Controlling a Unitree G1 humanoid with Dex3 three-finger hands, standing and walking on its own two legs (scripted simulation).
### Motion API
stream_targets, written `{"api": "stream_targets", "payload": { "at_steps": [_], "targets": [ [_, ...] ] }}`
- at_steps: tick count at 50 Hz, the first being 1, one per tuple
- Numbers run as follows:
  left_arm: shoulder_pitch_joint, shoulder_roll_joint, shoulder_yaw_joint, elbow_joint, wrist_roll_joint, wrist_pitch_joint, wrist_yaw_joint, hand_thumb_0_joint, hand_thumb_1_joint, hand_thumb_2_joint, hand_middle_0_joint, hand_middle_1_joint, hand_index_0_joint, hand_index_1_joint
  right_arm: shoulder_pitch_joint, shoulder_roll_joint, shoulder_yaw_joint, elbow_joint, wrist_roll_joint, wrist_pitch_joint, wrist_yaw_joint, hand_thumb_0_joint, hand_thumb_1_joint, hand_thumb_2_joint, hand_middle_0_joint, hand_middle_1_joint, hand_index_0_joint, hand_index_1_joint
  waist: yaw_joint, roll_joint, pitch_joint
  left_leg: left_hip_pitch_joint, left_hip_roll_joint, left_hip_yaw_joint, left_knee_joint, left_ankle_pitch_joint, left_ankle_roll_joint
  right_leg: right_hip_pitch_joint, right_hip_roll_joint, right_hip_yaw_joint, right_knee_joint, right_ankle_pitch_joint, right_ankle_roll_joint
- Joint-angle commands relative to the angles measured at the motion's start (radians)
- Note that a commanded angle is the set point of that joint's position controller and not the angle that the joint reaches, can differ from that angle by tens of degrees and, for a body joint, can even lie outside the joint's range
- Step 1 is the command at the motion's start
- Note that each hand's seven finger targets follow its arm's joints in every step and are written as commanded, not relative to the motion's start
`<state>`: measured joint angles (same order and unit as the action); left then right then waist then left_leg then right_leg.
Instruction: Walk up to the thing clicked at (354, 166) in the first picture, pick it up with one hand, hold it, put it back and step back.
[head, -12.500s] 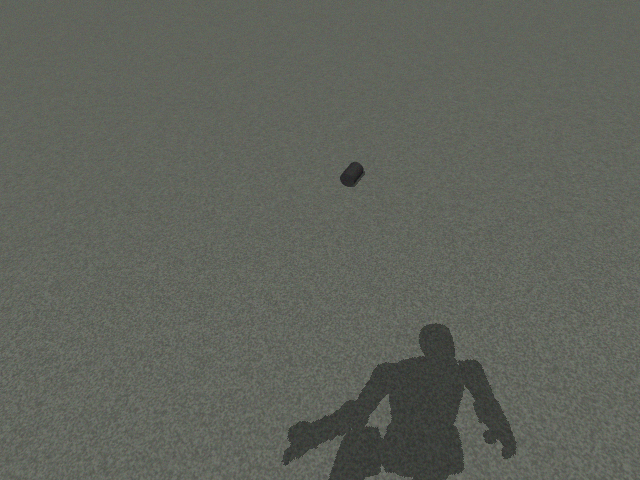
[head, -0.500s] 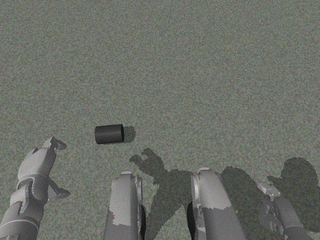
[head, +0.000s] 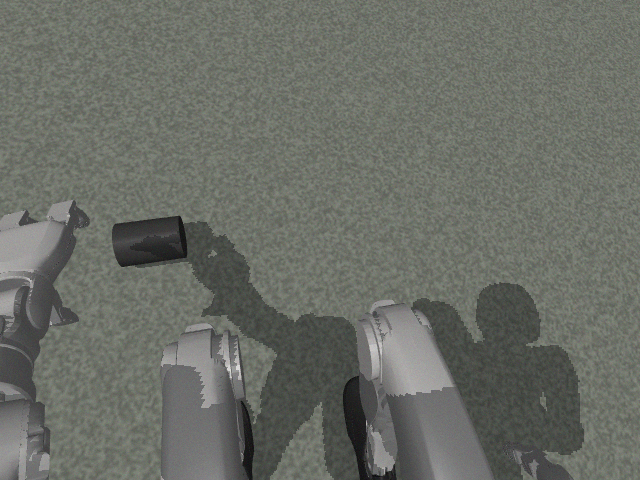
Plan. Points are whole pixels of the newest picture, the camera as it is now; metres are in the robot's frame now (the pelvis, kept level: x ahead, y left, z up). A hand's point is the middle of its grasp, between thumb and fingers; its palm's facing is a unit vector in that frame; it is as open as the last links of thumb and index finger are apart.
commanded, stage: rise first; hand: left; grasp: from above
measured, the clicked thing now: (151, 241) +0.52 +0.26 -0.35
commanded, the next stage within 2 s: none
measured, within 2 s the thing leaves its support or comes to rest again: neither
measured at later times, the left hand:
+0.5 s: hand (80, 255) +0.45 +0.32 -0.19, palm faces -0.44 -0.04 -0.90, open 13.5 cm
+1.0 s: hand (90, 249) +0.46 +0.31 -0.21, palm faces -0.44 -0.06 -0.90, open 13.9 cm
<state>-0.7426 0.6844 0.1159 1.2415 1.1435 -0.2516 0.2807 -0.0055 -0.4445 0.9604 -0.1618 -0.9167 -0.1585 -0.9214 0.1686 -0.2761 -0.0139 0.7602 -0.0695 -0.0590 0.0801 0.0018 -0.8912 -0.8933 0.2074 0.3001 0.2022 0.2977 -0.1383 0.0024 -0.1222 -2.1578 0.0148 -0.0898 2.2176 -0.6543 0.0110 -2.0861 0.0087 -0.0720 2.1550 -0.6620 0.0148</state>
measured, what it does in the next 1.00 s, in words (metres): stands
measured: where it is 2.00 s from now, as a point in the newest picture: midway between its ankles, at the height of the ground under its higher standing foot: (306, 471)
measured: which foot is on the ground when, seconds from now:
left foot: down 0.00-1.00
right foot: down 0.00-1.00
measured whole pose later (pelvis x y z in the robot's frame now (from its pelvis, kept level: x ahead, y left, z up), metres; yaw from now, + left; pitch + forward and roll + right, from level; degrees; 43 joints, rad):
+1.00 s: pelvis +0.01 +0.00 -0.04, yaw -2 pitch +35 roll -8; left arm -0.90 0.78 0.14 1.39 1.26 -0.25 0.39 0.00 -0.49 0.97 -0.13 -0.97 -0.13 -0.97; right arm 0.14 -0.28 0.04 0.75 -0.14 -0.04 0.13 0.00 -0.91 -0.90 0.21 0.30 0.20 0.30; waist -0.21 -0.02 -0.05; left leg -2.29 0.02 -0.12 2.37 -0.70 0.01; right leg -2.21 0.02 -0.10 2.29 -0.69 0.02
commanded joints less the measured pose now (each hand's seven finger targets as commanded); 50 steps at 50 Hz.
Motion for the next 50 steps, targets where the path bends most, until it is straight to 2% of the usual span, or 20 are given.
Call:
{"api": "stream_targets", "payload": {
  "at_steps": [1,3,6,7,8,12,14,16,17,18,23,27,30,33,39,42,44,47,48,50],
  "targets": [
    [-0.336,0.279,0.03,-0.114,0.03,-0.012,0.066,0.0,-0.457,0.948,-0.158,-0.874,-0.148,-0.884,0.139,-0.218,-0.071,-0.043,-0.009,-0.008,0.003,0.0,-0.898,-0.901,0.2,0.3,0.2,0.3,-0.001,0.24,-0.597,0.506,-0.023,0.027,-0.257,0.07,0.011,0.185,0.019,-0.053,-0.199,0.092,-0.056],
    [-0.337,0.292,0.034,-0.087,0.053,-0.012,0.08,0.0,-0.452,0.942,-0.165,-0.869,-0.155,-0.878,0.137,-0.218,-0.069,-0.036,-0.013,-0.004,0.006,0.0,-0.898,-0.901,0.2,0.3,0.2,0.3,0.004,0.253,-0.599,0.511,-0.024,0.025,-0.248,0.074,0.009,0.164,0.02,-0.056,-0.183,0.093,-0.058],
    [-0.372,0.288,0.025,-0.077,0.073,-0.012,0.095,0.0,-0.428,0.917,-0.185,-0.86,-0.177,-0.867,0.147,-0.224,-0.068,-0.026,-0.024,0.0,0.011,0.0,-0.903,-0.902,0.2,0.3,0.2,0.3,-0.013,0.261,-0.616,0.523,-0.02,0.022,-0.221,0.103,0.009,0.152,0.016,-0.058,-0.163,0.124,-0.054],
    [-0.403,0.31,0.032,-0.093,0.084,-0.015,0.103,0.0,-0.43,0.918,-0.181,-0.865,-0.175,-0.871,0.153,-0.223,-0.067,-0.027,-0.026,0.002,0.012,0.0,-0.902,-0.902,0.2,0.3,0.2,0.3,-0.018,0.264,-0.63,0.511,-0.024,0.028,-0.213,0.107,0.012,0.165,0.02,-0.058,-0.163,0.129,-0.054],
    [-0.368,0.3,0.032,-0.053,0.093,-0.011,0.108,0.0,-0.423,0.907,-0.19,-0.866,-0.185,-0.87,0.157,-0.226,-0.066,-0.024,-0.029,0.004,0.013,0.0,-0.906,-0.903,0.199,0.3,0.2,0.3,-0.012,0.253,-0.619,0.514,-0.023,0.026,-0.214,0.109,0.01,0.156,0.017,-0.057,-0.161,0.128,-0.054],
    [-0.403,0.294,0.022,-0.043,0.105,-0.009,0.124,0.0,-0.42,0.899,-0.178,-0.892,-0.18,-0.889,0.158,-0.224,-0.061,-0.018,-0.04,0.007,0.019,0.0,-0.907,-0.903,0.2,0.3,0.2,0.3,-0.033,0.262,-0.61,0.494,-0.02,0.022,-0.193,0.114,0.013,0.144,0.017,-0.063,-0.142,0.137,-0.048],
    [-0.418,0.337,0.046,-0.041,0.115,-0.009,0.132,0.0,-0.42,0.903,-0.178,-0.889,-0.18,-0.886,0.152,-0.229,-0.063,-0.019,-0.04,0.009,0.02,0.0,-0.906,-0.902,0.2,0.3,0.2,0.3,-0.022,0.258,-0.627,0.489,-0.018,0.022,-0.186,0.11,0.014,0.138,0.019,-0.062,-0.136,0.134,-0.051],
    [-0.425,0.309,0.025,-0.017,0.121,-0.011,0.132,0.0,-0.419,0.9,-0.19,-0.881,-0.188,-0.882,0.163,-0.222,-0.054,-0.02,-0.047,0.01,0.024,0.0,-0.91,-0.904,0.199,0.3,0.2,0.3,-0.044,0.237,-0.613,0.466,-0.021,0.027,-0.17,0.111,0.019,0.146,0.023,-0.063,-0.138,0.139,-0.05],
    [-0.416,0.31,0.025,0.001,0.123,-0.01,0.133,0.0,-0.436,0.915,-0.183,-0.885,-0.178,-0.89,0.158,-0.22,-0.055,-0.017,-0.047,0.01,0.022,0.0,-0.909,-0.904,0.199,0.3,0.2,0.3,-0.036,0.225,-0.606,0.454,-0.022,0.034,-0.159,0.106,0.021,0.147,0.026,-0.061,-0.143,0.139,-0.051],
    [-0.426,0.332,0.038,-0.004,0.12,-0.01,0.136,0.0,-0.418,0.895,-0.188,-0.889,-0.189,-0.888,0.157,-0.22,-0.051,-0.019,-0.049,0.009,0.025,0.0,-0.91,-0.904,0.199,0.3,0.2,0.3,-0.041,0.234,-0.598,0.439,-0.021,0.038,-0.152,0.111,0.024,0.157,0.024,-0.059,-0.14,0.144,-0.048],
    [-0.422,0.34,0.056,-0.008,0.109,-0.005,0.141,0.0,-0.415,0.887,-0.182,-0.91,-0.19,-0.902,0.172,-0.219,-0.042,-0.018,-0.06,0.009,0.031,0.0,-0.912,-0.904,0.199,0.3,0.2,0.3,-0.041,0.238,-0.644,0.456,-0.018,0.042,-0.126,0.169,0.023,0.198,0.029,-0.06,-0.127,0.197,-0.045],
    [-0.43,0.371,0.063,0.001,0.112,-0.003,0.139,0.0,-0.429,0.901,-0.179,-0.904,-0.181,-0.902,0.166,-0.22,-0.036,-0.02,-0.059,0.013,0.032,0.0,-0.911,-0.904,0.199,0.3,0.2,0.3,-0.041,0.241,-0.622,0.419,-0.018,0.045,-0.118,0.153,0.026,0.197,0.032,-0.058,-0.125,0.189,-0.049],
    [-0.425,0.343,0.051,0.013,0.107,-0.004,0.141,0.0,-0.468,0.938,-0.158,-0.916,-0.154,-0.92,0.169,-0.225,-0.032,-0.019,-0.064,0.012,0.034,0.0,-0.911,-0.905,0.199,0.3,0.2,0.3,-0.049,0.258,-0.595,0.425,-0.014,0.034,-0.123,0.136,0.02,0.16,0.03,-0.064,-0.114,0.173,-0.051],
    [-0.416,0.371,0.071,-0.015,0.103,-0.004,0.142,0.0,-0.468,0.938,-0.145,-0.932,-0.145,-0.931,0.176,-0.227,-0.034,-0.019,-0.061,0.015,0.033,0.0,-0.909,-0.904,0.199,0.3,0.2,0.3,-0.043,0.245,-0.641,0.441,-0.012,0.039,-0.104,0.18,0.023,0.201,0.035,-0.062,-0.113,0.215,-0.048],
    [-0.427,0.371,0.06,-0.004,0.1,-0.003,0.138,0.0,-0.493,0.955,-0.131,-0.949,-0.129,-0.95,0.186,-0.229,-0.027,-0.021,-0.067,0.018,0.037,0.0,-0.91,-0.904,0.199,0.3,0.2,0.3,-0.059,0.236,-0.616,0.395,-0.014,0.048,-0.086,0.165,0.029,0.222,0.037,-0.059,-0.121,0.212,-0.044],
    [-0.428,0.369,0.062,0.004,0.098,-0.002,0.144,0.0,-0.511,0.969,-0.109,-0.974,-0.11,-0.972,0.182,-0.231,-0.023,-0.019,-0.069,0.017,0.037,0.0,-0.91,-0.904,0.199,0.3,0.2,0.3,-0.055,0.261,-0.619,0.401,-0.013,0.045,-0.087,0.161,0.025,0.208,0.04,-0.063,-0.111,0.208,-0.048],
    [-0.425,0.371,0.063,0.017,0.103,0.0,0.146,0.0,-0.52,0.978,-0.097,-0.988,-0.099,-0.985,0.191,-0.236,-0.021,-0.021,-0.068,0.016,0.04,0.0,-0.909,-0.903,0.199,0.3,0.2,0.3,-0.068,0.238,-0.597,0.38,-0.012,0.04,-0.086,0.157,0.027,0.21,0.039,-0.069,-0.107,0.205,-0.046],
    [-0.425,0.364,0.062,0.029,0.101,0.002,0.148,0.0,-0.526,0.982,-0.093,-0.99,-0.095,-0.987,0.186,-0.241,-0.021,-0.018,-0.068,0.016,0.039,0.0,-0.908,-0.903,0.199,0.3,0.2,0.3,-0.064,0.26,-0.596,0.401,-0.011,0.032,-0.097,0.151,0.021,0.18,0.039,-0.074,-0.095,0.196,-0.05],
    [-0.441,0.355,0.049,0.018,0.096,0.002,0.146,0.0,-0.606,1.062,-0.101,-0.927,-0.057,-0.972,0.179,-0.239,-0.022,-0.02,-0.065,0.015,0.039,0.0,-0.913,-0.905,0.199,0.3,0.199,0.3,-0.066,0.273,-0.593,0.417,-0.009,0.024,-0.102,0.15,0.017,0.156,0.039,-0.078,-0.087,0.191,-0.051],
    [-0.452,0.359,0.046,0.023,0.108,0.004,0.15,0.0,-0.57,1.024,-0.081,-0.99,-0.07,-1.001,0.184,-0.244,-0.02,-0.02,-0.066,0.015,0.04,0.0,-0.91,-0.904,0.199,0.3,0.199,0.3,-0.072,0.291,-0.6,0.422,-0.01,0.018,-0.105,0.15,0.015,0.151,0.039,-0.082,-0.08,0.194,-0.052]
  ]
}}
